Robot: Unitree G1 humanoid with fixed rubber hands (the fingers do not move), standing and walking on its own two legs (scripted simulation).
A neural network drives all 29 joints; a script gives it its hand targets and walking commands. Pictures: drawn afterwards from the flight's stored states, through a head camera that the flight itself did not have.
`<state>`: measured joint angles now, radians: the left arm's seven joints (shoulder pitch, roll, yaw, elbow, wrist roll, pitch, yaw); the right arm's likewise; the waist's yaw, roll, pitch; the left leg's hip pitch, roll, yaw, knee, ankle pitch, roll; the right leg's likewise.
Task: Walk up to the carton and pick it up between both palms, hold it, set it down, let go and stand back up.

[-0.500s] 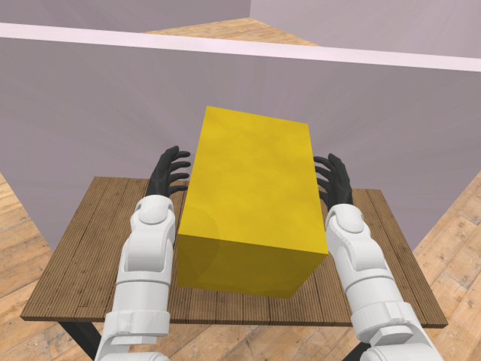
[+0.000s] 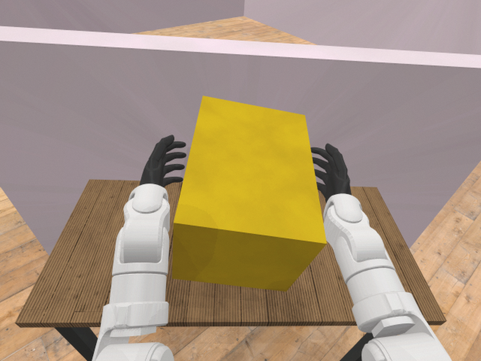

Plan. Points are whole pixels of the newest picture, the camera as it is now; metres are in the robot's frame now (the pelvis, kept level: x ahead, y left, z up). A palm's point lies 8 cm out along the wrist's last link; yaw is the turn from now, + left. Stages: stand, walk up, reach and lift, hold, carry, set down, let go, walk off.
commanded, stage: reach and lift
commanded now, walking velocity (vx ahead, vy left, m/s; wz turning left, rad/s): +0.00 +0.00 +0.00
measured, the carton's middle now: (243, 190) +0.40 +0.00 +0.10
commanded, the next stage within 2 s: hold in 0.50 s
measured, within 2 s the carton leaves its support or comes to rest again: neither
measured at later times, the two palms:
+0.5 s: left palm (147, 176) +0.36 +0.15 +0.17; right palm (334, 181) +0.36 -0.15 +0.16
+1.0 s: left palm (146, 172) +0.35 +0.15 +0.18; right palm (337, 179) +0.36 -0.15 +0.17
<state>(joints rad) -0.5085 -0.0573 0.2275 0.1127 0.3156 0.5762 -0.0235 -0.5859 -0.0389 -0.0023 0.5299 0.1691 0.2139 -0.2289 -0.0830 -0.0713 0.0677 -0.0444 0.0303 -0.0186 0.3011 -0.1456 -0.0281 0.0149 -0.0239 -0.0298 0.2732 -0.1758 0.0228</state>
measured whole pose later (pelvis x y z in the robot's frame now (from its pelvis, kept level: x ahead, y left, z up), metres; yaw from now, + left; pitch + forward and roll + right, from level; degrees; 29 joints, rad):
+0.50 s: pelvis -0.01 +0.00 +0.00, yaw +0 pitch -7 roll -1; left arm -0.58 -0.05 0.25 0.14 0.33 0.62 -0.02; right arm -0.67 -0.04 -0.03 0.60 0.17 0.22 -0.21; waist -0.08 -0.08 0.07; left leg -0.04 0.03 -0.03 0.30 -0.13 -0.03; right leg 0.03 -0.02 -0.04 0.25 -0.16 0.02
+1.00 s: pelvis -0.01 +0.00 +0.00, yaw +0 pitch -8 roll -1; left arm -0.61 -0.05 0.26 0.12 0.35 0.67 -0.04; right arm -0.69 -0.04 -0.04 0.58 0.17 0.25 -0.22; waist -0.08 -0.07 0.07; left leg -0.03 0.04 -0.03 0.30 -0.13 -0.03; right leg 0.04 -0.02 -0.04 0.26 -0.15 0.02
